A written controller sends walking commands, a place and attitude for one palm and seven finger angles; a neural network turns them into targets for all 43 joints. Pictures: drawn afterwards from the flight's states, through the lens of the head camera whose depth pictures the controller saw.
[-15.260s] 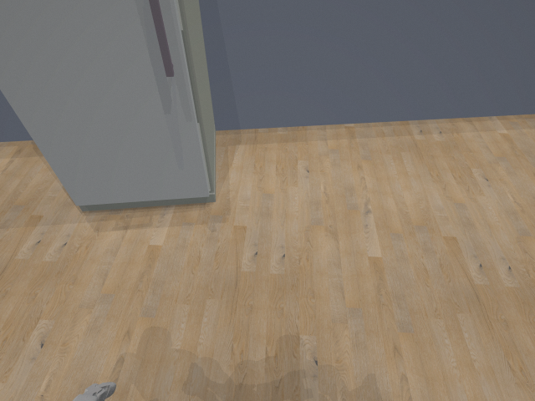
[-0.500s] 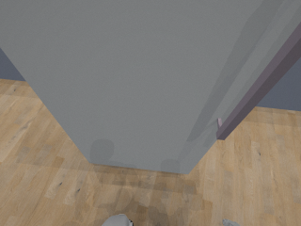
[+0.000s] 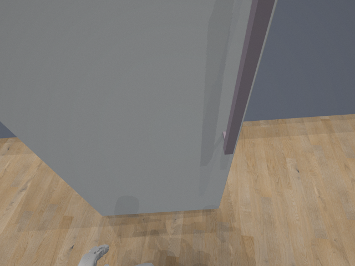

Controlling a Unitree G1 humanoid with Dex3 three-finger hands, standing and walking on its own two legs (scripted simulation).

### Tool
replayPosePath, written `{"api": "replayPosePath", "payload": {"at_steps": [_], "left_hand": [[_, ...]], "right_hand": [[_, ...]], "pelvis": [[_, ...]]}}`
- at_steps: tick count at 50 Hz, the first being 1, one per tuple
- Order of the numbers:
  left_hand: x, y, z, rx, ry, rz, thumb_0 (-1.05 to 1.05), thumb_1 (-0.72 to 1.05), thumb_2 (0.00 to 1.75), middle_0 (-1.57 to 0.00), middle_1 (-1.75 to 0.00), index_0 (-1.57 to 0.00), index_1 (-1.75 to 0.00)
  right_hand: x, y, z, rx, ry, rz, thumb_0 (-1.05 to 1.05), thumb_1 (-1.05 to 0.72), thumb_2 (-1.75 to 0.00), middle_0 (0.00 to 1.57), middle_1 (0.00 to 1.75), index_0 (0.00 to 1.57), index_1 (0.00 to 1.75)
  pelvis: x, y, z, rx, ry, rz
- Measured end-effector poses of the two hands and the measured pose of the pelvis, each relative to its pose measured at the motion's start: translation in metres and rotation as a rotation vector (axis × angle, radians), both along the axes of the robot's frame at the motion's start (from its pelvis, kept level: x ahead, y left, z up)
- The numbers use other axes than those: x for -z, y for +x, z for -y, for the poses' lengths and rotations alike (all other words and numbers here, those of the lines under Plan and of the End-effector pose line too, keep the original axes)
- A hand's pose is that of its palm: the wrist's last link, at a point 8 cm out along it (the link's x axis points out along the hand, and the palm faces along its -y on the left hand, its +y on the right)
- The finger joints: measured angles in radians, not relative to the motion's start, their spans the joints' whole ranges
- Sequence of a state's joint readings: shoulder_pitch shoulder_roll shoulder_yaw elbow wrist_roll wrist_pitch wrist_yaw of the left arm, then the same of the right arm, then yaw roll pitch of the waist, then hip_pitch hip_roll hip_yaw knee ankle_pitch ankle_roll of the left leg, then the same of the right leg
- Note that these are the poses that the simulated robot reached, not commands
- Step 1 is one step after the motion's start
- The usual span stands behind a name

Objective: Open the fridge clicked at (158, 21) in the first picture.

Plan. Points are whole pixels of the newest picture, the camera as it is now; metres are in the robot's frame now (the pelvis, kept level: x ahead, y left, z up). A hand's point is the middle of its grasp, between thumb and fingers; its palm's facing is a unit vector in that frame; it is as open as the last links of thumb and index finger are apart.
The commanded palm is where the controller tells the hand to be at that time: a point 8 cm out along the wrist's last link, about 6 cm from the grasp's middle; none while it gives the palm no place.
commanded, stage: come to a stop and stand still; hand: right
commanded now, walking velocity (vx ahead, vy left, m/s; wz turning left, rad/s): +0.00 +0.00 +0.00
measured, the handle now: (242, 67) +0.42 -0.12 +0.23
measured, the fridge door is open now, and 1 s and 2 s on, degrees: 0 0 0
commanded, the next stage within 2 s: look again from close up in 0.96 s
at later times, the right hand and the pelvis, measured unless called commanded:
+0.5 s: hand out of the picture -0.04 -0.18 -0.16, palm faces -0.02 +0.98 -0.19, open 7.4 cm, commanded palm none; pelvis -0.05 -0.01 +0.01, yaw +2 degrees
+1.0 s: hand out of the picture -0.08 -0.16 -0.17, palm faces -0.03 +0.99 -0.17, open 7.4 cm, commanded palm none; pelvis -0.04 -0.01 +0.01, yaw +2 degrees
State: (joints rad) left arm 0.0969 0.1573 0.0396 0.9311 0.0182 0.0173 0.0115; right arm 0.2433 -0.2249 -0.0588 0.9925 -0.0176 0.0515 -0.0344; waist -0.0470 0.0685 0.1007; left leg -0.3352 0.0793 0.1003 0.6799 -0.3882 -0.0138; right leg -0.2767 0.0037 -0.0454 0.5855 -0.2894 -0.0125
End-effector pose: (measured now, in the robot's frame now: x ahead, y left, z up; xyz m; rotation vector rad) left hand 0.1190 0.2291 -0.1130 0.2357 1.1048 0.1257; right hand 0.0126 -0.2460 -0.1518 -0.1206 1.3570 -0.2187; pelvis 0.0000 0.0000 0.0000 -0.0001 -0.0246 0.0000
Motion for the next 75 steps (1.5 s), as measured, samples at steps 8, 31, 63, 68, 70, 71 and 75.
{"api": "replayPosePath", "payload": {"at_steps": [8, 31, 63, 68, 70, 71, 75], "left_hand": [[0.0, -0.048, 0.033, -0.024, -0.032, -0.067, 0.0, 0.91, 0.9, -0.2, -0.29, -0.21, -0.29], [0.017, -0.232, 0.021, -0.214, -0.076, -0.37, 0.0, 0.91, 0.9, -0.2, -0.29, -0.2, -0.29], [0.025, -0.133, 0.02, -0.137, -0.057, -0.174, 0.02, 0.93, 0.9, -0.2, -0.29, -0.2, -0.29], [0.019, -0.118, 0.018, -0.128, -0.047, -0.136, 0.01, 0.92, 0.9, -0.2, -0.29, -0.2, -0.29], [0.017, -0.114, 0.018, -0.124, -0.046, -0.128, 0.01, 0.92, 0.9, -0.2, -0.29, -0.2, -0.29], [0.017, -0.113, 0.018, -0.121, -0.046, -0.126, 0.01, 0.91, 0.9, -0.2, -0.29, -0.2, -0.29], [0.015, -0.112, 0.019, -0.117, -0.047, -0.127, 0.0, 0.91, 0.9, -0.2, -0.29, -0.2, -0.29]], "right_hand": [[-0.016, -0.027, 0.019, -0.014, 0.0, -0.029, 0.0, -0.91, -0.9, 0.2, 0.3, 0.2, 0.3], [-0.013, -0.065, -0.031, -0.104, 0.06, -0.043, 0.0, -0.91, -0.9, 0.2, 0.3, 0.2, 0.3], [-0.012, -0.018, -0.01, -0.127, 0.006, 0.026, 0.0, -0.91, -0.9, 0.2, 0.3, 0.2, 0.3], [-0.012, -0.008, -0.005, -0.144, 0.006, 0.043, 0.0, -0.92, -0.9, 0.2, 0.3, 0.2, 0.3], [-0.012, -0.007, -0.004, -0.147, 0.006, 0.043, 0.0, -0.91, -0.9, 0.2, 0.3, 0.2, 0.3], [-0.012, -0.007, -0.003, -0.147, 0.006, 0.042, 0.0, -0.91, -0.9, 0.2, 0.3, 0.2, 0.3], [-0.013, -0.013, -0.001, -0.149, 0.005, 0.027, 0.0, -0.91, -0.9, 0.2, 0.3, 0.2, 0.3]], "pelvis": [[-0.013, -0.018, 0.022, -0.019, 0.011, -0.024], [-0.013, -0.054, 0.008, -0.04, -0.004, 0.01], [-0.003, -0.021, 0.019, -0.054, -0.005, -0.018], [-0.005, -0.02, 0.018, -0.061, -0.006, -0.015], [-0.005, -0.021, 0.019, -0.062, -0.006, -0.014], [-0.006, -0.021, 0.019, -0.062, -0.006, -0.014], [-0.007, -0.023, 0.019, -0.065, -0.005, -0.012]]}}
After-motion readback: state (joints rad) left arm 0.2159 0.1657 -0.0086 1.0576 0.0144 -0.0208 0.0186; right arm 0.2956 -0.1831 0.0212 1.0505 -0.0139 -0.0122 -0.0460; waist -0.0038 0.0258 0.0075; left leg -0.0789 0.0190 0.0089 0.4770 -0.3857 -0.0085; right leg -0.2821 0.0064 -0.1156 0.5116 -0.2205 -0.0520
